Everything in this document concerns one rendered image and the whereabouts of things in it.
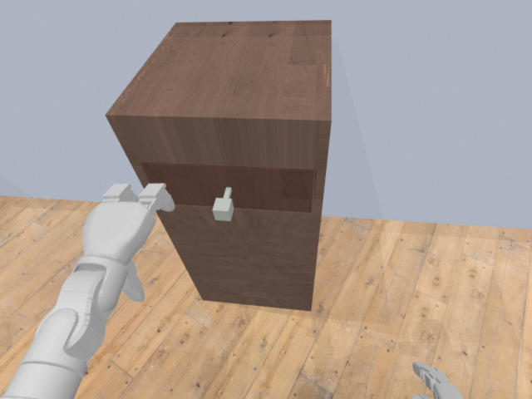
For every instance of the drawer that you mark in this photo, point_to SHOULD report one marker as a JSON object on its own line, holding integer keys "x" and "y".
{"x": 252, "y": 187}

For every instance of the robot left hand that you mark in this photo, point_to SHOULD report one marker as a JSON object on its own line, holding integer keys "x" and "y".
{"x": 119, "y": 226}

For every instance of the robot right hand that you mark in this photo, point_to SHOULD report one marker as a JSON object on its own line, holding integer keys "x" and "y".
{"x": 436, "y": 381}

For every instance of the handle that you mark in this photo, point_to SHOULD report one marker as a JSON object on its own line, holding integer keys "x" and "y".
{"x": 223, "y": 207}

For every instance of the robot left forearm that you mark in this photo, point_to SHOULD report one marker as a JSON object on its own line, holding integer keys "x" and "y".
{"x": 71, "y": 333}

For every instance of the cabinet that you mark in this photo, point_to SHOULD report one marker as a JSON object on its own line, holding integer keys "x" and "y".
{"x": 253, "y": 94}

